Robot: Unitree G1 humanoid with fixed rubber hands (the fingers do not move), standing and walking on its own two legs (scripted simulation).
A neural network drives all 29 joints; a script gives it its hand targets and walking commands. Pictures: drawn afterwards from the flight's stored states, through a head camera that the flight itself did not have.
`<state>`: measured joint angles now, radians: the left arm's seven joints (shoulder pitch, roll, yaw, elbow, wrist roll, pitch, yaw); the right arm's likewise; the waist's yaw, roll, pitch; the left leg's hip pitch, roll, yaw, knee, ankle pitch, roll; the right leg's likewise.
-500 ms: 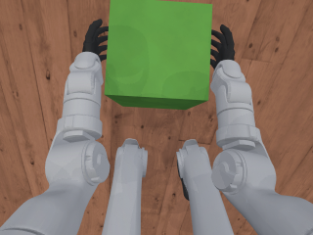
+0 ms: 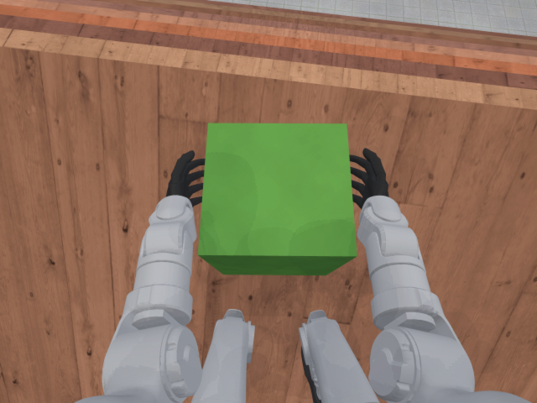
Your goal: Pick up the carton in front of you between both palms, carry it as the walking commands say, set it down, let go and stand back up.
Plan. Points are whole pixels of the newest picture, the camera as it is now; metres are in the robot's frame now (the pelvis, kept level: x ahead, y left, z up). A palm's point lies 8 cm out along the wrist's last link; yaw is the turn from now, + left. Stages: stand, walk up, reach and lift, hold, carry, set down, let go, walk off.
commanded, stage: reach and lift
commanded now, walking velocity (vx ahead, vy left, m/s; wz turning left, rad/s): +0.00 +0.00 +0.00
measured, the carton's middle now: (275, 210) +0.41 +0.01 -0.11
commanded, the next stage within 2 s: hold in 1.68 s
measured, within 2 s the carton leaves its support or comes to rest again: neither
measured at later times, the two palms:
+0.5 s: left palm (153, 190) +0.35 +0.15 +0.11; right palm (430, 179) +0.36 -0.15 +0.12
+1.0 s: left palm (133, 187) +0.33 +0.15 +0.16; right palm (465, 172) +0.34 -0.15 +0.17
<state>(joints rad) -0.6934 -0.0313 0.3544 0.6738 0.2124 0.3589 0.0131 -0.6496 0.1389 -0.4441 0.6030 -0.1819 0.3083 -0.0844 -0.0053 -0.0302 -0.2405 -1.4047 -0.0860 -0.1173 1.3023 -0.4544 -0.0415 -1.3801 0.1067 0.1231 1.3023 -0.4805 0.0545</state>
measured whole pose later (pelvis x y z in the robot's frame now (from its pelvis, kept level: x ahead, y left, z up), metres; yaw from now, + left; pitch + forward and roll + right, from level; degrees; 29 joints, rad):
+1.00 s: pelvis +0.04 +0.00 +0.14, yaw +1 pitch -3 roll +0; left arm -0.32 -0.16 0.30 0.40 0.30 0.63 0.00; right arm -0.35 0.18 -0.33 0.41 -0.31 0.59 0.01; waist 0.00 -0.01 -0.01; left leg -0.21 -0.04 -0.14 0.47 -0.21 -0.02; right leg -0.19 0.04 0.15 0.48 -0.23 0.02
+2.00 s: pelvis +0.05 +0.00 +0.15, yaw +0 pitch -7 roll +0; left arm -0.27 -0.15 0.22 0.26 0.29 0.78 0.00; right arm -0.29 0.16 -0.25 0.27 -0.29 0.75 0.01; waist 0.00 -0.01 0.00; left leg -0.06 -0.03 -0.13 0.35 -0.18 -0.02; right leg -0.04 0.03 0.14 0.36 -0.20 0.01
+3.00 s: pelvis +0.39 -0.07 +0.13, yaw +0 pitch +4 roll +0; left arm -0.08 -0.13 0.06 -0.44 0.07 1.25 0.12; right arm -0.09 0.13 -0.10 -0.46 -0.05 1.25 -0.13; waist 0.00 0.03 -0.12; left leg -0.27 0.10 0.07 1.03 -0.47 -0.02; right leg -0.45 -0.05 -0.25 0.59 -0.21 -0.09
